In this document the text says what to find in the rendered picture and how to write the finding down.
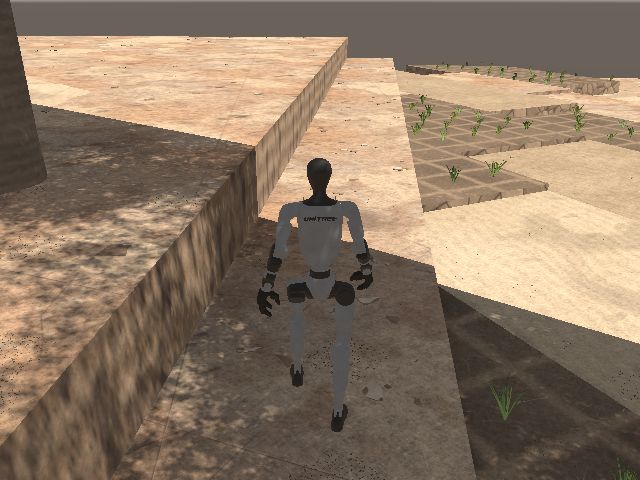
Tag humanoid robot torso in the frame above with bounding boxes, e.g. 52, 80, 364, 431
296, 196, 343, 300

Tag robot right upper arm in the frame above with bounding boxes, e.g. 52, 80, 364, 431
340, 201, 366, 255

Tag right robot forearm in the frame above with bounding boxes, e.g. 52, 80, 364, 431
356, 239, 372, 275

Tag robot right hand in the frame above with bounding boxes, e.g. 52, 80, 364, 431
350, 271, 373, 290

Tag left robot forearm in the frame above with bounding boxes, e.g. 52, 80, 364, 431
260, 243, 282, 292

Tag robot left upper arm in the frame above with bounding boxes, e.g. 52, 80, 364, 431
273, 202, 299, 259

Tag left robot foot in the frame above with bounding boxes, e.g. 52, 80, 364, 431
290, 364, 304, 387

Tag robot left hand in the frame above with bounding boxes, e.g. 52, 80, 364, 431
257, 288, 280, 317

